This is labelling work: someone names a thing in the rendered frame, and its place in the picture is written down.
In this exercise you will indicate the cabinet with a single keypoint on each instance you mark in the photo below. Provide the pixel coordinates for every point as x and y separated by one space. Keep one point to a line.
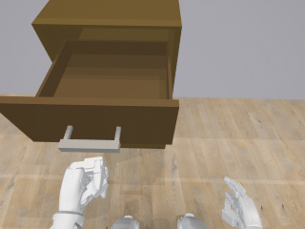
135 20

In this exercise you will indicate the drawer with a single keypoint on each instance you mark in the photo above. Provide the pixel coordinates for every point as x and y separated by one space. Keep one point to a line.
96 85

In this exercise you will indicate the left robot forearm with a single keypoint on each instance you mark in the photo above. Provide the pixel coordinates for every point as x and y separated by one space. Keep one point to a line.
67 220

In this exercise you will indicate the robot left hand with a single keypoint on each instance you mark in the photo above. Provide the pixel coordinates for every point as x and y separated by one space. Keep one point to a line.
91 174

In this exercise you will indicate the handle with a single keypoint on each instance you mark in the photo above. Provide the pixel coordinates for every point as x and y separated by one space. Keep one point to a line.
89 145

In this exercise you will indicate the left robot thigh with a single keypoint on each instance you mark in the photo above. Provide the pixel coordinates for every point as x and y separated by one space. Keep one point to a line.
126 223

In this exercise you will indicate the right robot thigh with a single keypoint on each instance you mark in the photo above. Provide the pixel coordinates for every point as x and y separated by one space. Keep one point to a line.
189 222

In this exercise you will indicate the robot thigh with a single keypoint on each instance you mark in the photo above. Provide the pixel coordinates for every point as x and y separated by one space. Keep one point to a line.
189 222
126 223

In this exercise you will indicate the robot right hand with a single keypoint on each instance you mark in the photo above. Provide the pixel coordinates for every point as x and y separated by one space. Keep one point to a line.
244 213

